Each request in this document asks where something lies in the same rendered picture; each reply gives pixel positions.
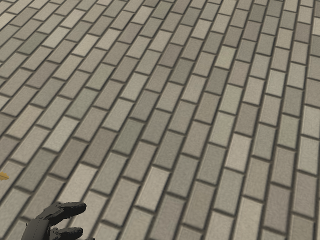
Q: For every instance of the left robot hand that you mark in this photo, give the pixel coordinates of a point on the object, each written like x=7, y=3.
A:
x=40, y=227

